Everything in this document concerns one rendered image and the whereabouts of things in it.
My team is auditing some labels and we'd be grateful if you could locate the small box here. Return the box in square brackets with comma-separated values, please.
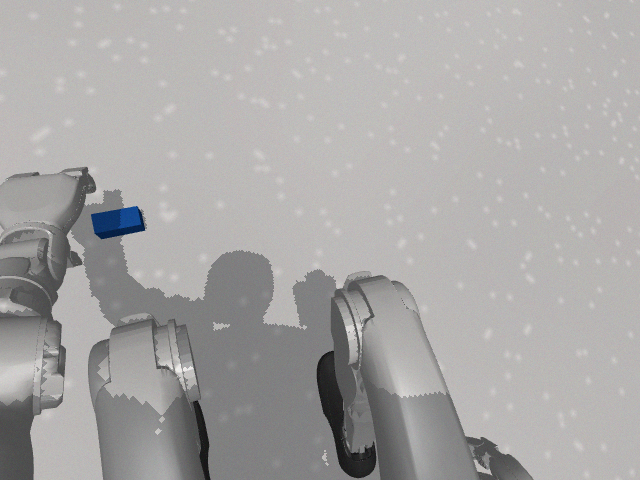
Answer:
[91, 206, 145, 239]

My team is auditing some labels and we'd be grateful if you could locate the left robot foot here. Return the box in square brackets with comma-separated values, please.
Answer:
[193, 400, 210, 480]

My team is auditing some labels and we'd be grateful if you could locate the right robot foot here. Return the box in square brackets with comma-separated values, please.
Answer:
[317, 351, 376, 478]

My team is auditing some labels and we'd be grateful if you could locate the left robot hand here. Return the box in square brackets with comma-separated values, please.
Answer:
[0, 167, 96, 268]

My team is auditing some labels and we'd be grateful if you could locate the left robot arm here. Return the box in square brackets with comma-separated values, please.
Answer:
[0, 222, 69, 480]

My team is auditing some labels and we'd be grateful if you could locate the right robot hand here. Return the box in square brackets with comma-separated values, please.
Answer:
[465, 436, 534, 480]

